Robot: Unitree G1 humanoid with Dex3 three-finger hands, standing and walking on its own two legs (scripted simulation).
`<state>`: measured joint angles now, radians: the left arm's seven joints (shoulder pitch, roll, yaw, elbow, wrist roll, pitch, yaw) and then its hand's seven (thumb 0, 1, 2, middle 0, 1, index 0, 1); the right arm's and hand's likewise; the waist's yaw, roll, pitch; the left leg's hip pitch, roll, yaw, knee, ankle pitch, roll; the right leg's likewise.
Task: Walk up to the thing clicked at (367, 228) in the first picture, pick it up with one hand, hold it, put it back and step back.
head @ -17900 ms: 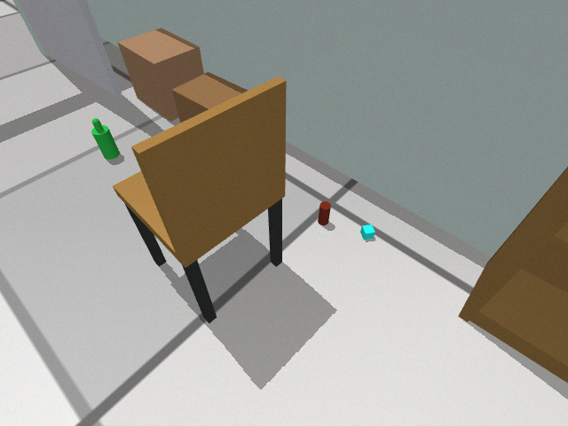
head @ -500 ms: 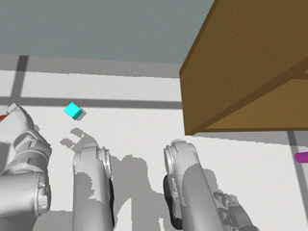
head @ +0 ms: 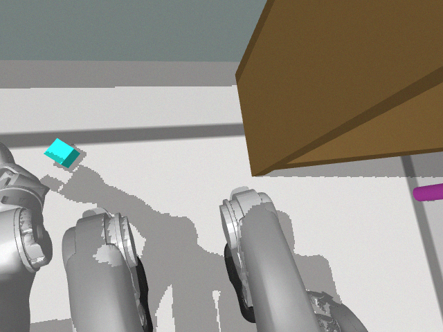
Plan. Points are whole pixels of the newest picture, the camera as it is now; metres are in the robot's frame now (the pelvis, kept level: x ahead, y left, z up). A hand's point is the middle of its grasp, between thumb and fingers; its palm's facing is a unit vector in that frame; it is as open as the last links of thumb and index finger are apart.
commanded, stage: rise first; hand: left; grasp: from above
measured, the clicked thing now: (62, 153) +0.49 +0.30 -0.31
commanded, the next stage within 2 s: none
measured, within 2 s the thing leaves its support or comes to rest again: neither
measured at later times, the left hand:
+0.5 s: hand (22, 164) +0.44 +0.33 -0.19, palm faces -0.22 -0.36 -0.91, open 13.8 cm
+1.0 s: hand (27, 159) +0.45 +0.33 -0.20, palm faces -0.24 -0.34 -0.91, open 13.9 cm
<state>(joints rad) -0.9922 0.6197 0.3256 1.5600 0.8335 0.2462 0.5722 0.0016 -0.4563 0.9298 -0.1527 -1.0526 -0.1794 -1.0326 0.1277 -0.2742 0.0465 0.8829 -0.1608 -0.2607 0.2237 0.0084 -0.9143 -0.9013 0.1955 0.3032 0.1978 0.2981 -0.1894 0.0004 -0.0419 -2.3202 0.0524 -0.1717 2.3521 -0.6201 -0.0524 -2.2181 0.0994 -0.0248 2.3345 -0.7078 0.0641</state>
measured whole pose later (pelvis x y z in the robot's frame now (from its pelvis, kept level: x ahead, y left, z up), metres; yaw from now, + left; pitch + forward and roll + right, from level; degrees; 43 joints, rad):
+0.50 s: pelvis +0.01 +0.00 -0.02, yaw -2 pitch +32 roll -7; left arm -1.04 0.71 0.35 1.59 0.86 0.23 0.56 0.00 -0.51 0.94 -0.13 -1.07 -0.15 -1.06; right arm 0.12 -0.30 0.09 0.85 -0.17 -0.27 0.27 0.01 -0.93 -0.90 0.19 0.30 0.20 0.30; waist -0.22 -0.02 0.02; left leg -2.35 0.05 -0.22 2.44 -0.65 -0.07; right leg -2.25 0.12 -0.06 2.40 -0.72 0.07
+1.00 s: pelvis +0.00 +0.00 -0.02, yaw -4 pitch +30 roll -9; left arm -1.07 0.77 0.32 1.64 0.86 0.24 0.58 0.00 -0.53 0.95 -0.15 -1.02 -0.16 -1.03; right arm 0.14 -0.31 0.14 0.84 -0.18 -0.29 0.29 0.01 -0.93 -0.91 0.19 0.30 0.20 0.30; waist -0.26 -0.03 0.05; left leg -2.36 0.06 -0.24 2.46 -0.65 -0.06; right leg -2.24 0.13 -0.07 2.39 -0.71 0.07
